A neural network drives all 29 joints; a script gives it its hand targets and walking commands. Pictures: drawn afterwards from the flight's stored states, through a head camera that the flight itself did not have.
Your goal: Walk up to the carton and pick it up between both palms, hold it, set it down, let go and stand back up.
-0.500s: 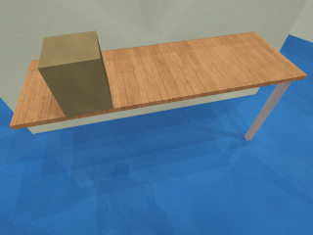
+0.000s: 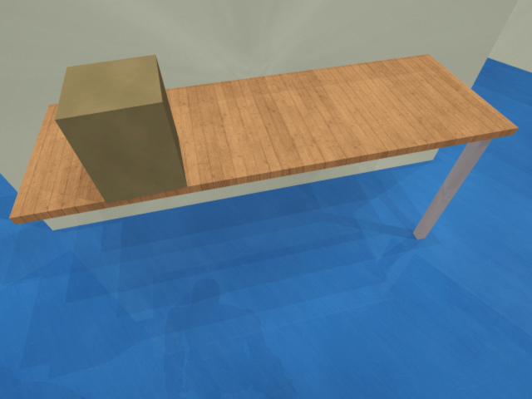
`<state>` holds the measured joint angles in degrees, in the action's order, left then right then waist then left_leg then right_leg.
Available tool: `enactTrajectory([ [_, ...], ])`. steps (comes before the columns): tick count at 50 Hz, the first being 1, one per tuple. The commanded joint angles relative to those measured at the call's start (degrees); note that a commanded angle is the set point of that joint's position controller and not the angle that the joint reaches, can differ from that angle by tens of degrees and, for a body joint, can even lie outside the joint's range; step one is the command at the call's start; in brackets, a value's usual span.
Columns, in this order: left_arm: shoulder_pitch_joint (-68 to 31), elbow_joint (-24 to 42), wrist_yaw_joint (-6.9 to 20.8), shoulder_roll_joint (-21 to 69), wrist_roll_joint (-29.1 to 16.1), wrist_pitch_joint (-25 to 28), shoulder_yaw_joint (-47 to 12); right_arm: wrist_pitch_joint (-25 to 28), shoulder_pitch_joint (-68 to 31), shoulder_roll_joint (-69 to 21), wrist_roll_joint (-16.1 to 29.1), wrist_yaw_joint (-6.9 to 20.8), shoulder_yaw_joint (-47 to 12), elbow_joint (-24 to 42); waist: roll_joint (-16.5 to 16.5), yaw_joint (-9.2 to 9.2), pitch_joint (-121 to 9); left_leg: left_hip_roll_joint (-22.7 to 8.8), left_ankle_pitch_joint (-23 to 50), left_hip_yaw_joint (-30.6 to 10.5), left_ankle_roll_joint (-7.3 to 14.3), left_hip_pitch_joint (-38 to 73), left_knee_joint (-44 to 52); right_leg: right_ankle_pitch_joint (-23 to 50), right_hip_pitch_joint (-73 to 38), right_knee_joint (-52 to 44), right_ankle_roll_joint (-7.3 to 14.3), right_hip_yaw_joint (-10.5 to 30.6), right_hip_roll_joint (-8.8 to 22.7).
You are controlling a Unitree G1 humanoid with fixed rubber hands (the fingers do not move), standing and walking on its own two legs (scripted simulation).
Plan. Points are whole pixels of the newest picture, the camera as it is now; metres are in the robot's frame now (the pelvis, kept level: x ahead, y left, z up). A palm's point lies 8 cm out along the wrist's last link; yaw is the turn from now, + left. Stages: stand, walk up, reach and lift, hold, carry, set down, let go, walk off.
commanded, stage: stand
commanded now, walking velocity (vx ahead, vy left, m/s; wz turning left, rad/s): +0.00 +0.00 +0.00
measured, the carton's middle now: (130, 130) +0.68 +0.36 -0.01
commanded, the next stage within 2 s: none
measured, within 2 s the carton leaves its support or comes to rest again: neither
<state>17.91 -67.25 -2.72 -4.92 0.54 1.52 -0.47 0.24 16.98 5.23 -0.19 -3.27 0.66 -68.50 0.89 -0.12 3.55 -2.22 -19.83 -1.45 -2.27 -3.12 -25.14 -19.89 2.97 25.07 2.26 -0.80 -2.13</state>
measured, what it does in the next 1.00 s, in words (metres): stands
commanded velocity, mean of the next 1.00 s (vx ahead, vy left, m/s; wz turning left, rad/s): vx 0.00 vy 0.00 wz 0.00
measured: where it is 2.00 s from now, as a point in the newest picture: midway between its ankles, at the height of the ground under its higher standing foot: outside the picture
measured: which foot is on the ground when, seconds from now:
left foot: down 0.00-1.00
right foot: down 0.00-1.00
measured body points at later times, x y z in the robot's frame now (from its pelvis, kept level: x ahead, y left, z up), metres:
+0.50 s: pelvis +0.00 -0.01 +0.00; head +0.01 -0.02 +0.45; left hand -0.03 +0.19 -0.16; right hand -0.04 -0.21 -0.17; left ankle -0.07 +0.15 -0.74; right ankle -0.07 -0.09 -0.74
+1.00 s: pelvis +0.00 -0.02 +0.00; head +0.01 -0.02 +0.45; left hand -0.02 +0.19 -0.16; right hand -0.03 -0.21 -0.17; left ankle -0.07 +0.15 -0.74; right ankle -0.07 -0.09 -0.74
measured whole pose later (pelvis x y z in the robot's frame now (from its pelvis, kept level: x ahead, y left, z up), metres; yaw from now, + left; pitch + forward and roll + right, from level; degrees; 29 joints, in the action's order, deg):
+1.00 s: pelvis +0.00 -0.02 +0.00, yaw +0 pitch -2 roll +0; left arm 18.4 -65.8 -2.8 -5.9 0.2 1.8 -0.8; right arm -0.1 17.5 5.1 -0.2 -3.1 0.3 -68.6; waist 0.9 -0.1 3.0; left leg -4.1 -20.3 -1.7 -3.8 -3.0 -25.3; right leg -19.9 2.7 24.6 3.7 -1.0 -3.9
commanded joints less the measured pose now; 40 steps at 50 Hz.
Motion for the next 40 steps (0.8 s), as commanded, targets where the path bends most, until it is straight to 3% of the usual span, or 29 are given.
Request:
enactTrajectory([
  [1,7.13,0.33,-0.37,-6.02,-0.1,0.4,0.96,-0.03,7.02,4.35,-0.12,-0.4,0.68,-0.2,-0.39,-0.01,3.16,-3.22,22.84,-1.23,2.87,-2.02,1.83,35.91,2.78,-3.89,1.28,5.35,7.62],
  [2,7.02,0.3,-0.28,-4.84,-0.13,0.39,0.51,-0.15,6.78,4.01,0.0,-0.37,0.57,-0.28,0.26,0.11,4.55,-3.31,22.8,-1.6,2.91,-2.84,2.11,35.1,2.8,-4.08,1.35,5.61,7.68],
  [3,6.48,0.64,-0.32,-4.81,-0.06,0.43,0.53,-0.28,6.93,3.95,-0.06,-0.41,0.69,-0.24,-2.35,-0.11,2.9,-3.18,22.76,-1.2,2.63,-2.63,1.99,37.08,1.74,-3.71,1.49,5.49,7.79],
  [5,5.94,0.77,-0.53,-4.64,-0.02,0.37,0.49,-0.36,6.0,4.78,-0.12,-0.38,0.84,-0.04,-1.3,0.1,4.12,-3.08,21.44,-1.23,2.52,-3.44,2.61,35.33,2.12,-4.08,1.05,5.08,7.51],
  [7,7.63,0.43,-0.53,-5.98,-0.22,0.43,0.74,-0.11,5.92,4.84,0.07,-0.21,0.8,0.2,-2.23,0.18,1.82,-2.95,22.5,-0.97,2.54,-1.91,1.76,37.82,1.26,-3.83,0.84,5.04,7.14],
  [9,6.52,1.18,-0.37,-6.68,-0.01,0.29,1.02,-0.2,6.82,3.9,0.1,-0.26,0.43,-0.5,0.83,0.17,3.78,-3.18,23.73,-1.33,2.34,-3.51,2.44,34.11,1.89,-3.81,1.24,5.38,7.23],
  [12,6.49,0.91,-0.48,-5.64,-0.14,-0.04,0.86,0.24,6.04,3.81,-0.15,-0.08,0.22,-0.2,0.84,0.45,4.27,-3.42,24.13,-1.37,2.38,-4.43,2.53,32.91,1.64,-3.7,1.47,4.97,7.27],
  [15,6.96,0.4,-0.46,-6.26,-0.12,0.16,0.79,0.02,6.08,3.71,-0.07,-0.19,0.34,-0.18,-1.31,0.15,4.07,-3.52,22.97,-1.34,2.3,-2.7,2.46,35.98,2.71,-4.0,1.37,5.28,7.5],
  [16,6.89,0.65,-0.37,-5.17,-0.13,0.22,0.48,-0.08,6.63,5.32,-0.04,-0.37,0.52,-0.09,0.61,0.2,3.3,-3.41,22.38,-1.07,2.45,-2.29,2.3,32.91,3.23,-4.5,1.43,5.31,7.13],
  [17,5.96,0.89,-0.38,-6.1,-0.12,0.28,0.64,-0.23,6.04,5.24,-0.09,-0.28,0.66,-0.06,-1.83,-0.19,5.84,-3.48,22.0,-1.49,2.18,-2.92,2.54,34.69,4.35,-4.57,1.17,5.66,7.31],
  [18,6.37,0.74,-0.34,-6.23,-0.32,0.32,0.6,-0.19,6.35,5.79,0.04,-0.29,0.81,0.32,-2.26,-0.15,3.68,-3.58,21.84,-1.21,2.39,-1.87,2.57,34.45,3.52,-4.59,1.26,5.56,7.23],
  [19,6.16,0.64,-0.39,-6.7,-0.38,0.46,0.78,-0.14,6.37,5.37,0.11,-0.09,0.81,0.33,-1.94,-0.3,1.65,-3.4,21.87,-1.18,2.17,-1.44,2.24,35.86,2.18,-4.39,1.44,5.49,7.08],
  [20,5.94,0.92,-0.39,-5.67,-0.09,0.56,0.52,-0.3,7.25,4.33,0.11,-0.11,0.49,-0.43,1.25,-0.33,4.14,-3.25,21.64,-0.99,2.0,-2.91,2.22,34.54,2.83,-4.28,1.62,5.74,7.32],
  [22,6.86,0.83,-0.3,-6.06,-0.11,0.34,0.57,-0.35,6.83,2.81,0.13,-0.09,0.09,-0.35,-0.52,-0.17,4.55,-3.41,20.04,-1.3,2.17,-3.46,2.62,33.03,3.43,-4.89,1.35,5.48,7.23],
  [23,6.85,1.11,-0.24,-6.01,-0.1,0.44,0.57,-0.64,6.61,3.91,0.03,-0.22,0.35,-0.53,0.38,0.07,4.6,-3.25,19.39,-0.9,1.91,-3.09,2.48,32.84,3.63,-5.36,1.17,6.05,7.51],
  [24,6.77,1.06,-0.3,-6.55,-0.13,0.39,0.59,-0.75,7.11,3.28,0.07,-0.22,0.26,-0.53,-1.95,-0.13,4.47,-3.37,18.65,-1.22,1.89,-3.26,3.11,31.79,3.73,-5.51,1.22,5.92,7.26],
  [27,6.57,1.46,-0.36,-6.08,-0.11,0.62,0.48,-0.31,6.22,5.15,-0.07,-0.17,0.46,-0.31,0.29,-0.14,3.97,-3.57,20.88,-1.03,2.17,-3.71,2.32,35.56,2.06,-4.66,1.67,6.13,7.77],
  [30,6.13,1.46,-0.15,-6.47,-0.2,0.69,0.64,-0.01,5.72,4.75,-0.17,-0.1,0.31,-0.13,-0.95,0.43,4.31,-3.9,22.55,-1.65,2.23,-3.28,2.89,33.89,2.98,-4.78,1.88,5.67,7.09],
  [31,7.06,1.39,-0.34,-7.13,-0.15,0.64,0.84,0.12,6.24,4.43,-0.11,0.09,0.4,-0.05,-1.18,0.0,2.44,-3.67,22.03,-0.73,2.09,-3.02,2.08,37.35,1.13,-4.41,1.6,5.71,7.24],
  [32,6.66,1.56,-0.16,-7.06,-0.29,0.64,0.72,-0.06,5.75,5.25,0.0,0.02,0.67,-0.12,0.23,0.19,2.98,-3.42,21.46,-0.94,1.93,-2.68,2.16,36.33,2.31,-4.51,1.79,6.08,7.44],
  [33,7.55,1.38,-0.19,-6.5,-0.31,0.7,0.69,0.02,6.32,4.09,-0.01,-0.1,0.44,-0.08,-2.29,0.45,2.97,-3.56,21.3,-0.91,1.88,-3.11,1.74,38.09,1.34,-4.47,1.55,5.86,7.37],
  [34,7.13,1.19,-0.13,-6.19,-0.23,0.74,0.69,-0.04,6.34,4.27,-0.08,-0.03,0.46,-0.26,-0.51,0.36,1.35,-3.4,21.12,-0.43,1.79,-3.17,1.92,38.84,-0.03,-4.15,1.77,5.99,7.81],
  [35,7.2,1.41,0.07,-5.42,-0.34,0.73,0.3,-0.22,7.01,3.99,0.14,-0.09,0.42,-0.39,-1.95,0.1,2.31,-3.14,19.66,-0.44,1.61,-2.53,1.86,38.29,1.79,-4.33,1.73,5.97,7.55],
  [38,5.46,1.79,-0.4,-7.52,-0.13,0.62,0.89,-0.34,6.4,4.68,0.0,-0.16,0.31,0.0,-1.18,-0.28,2.41,-3.6,21.57,-0.5,1.48,-3.6,2.45,36.63,1.13,-4.08,1.82,5.32,7.04],
  [40,7.68,1.43,-0.37,-7.04,-0.27,0.52,0.71,-0.35,7.32,3.96,-0.01,-0.28,0.12,-0.51,-1.29,-0.01,2.48,-3.51,20.81,-0.2,1.55,-2.54,1.39,39.94,1.96,-4.26,1.3,5.85,7.44],
])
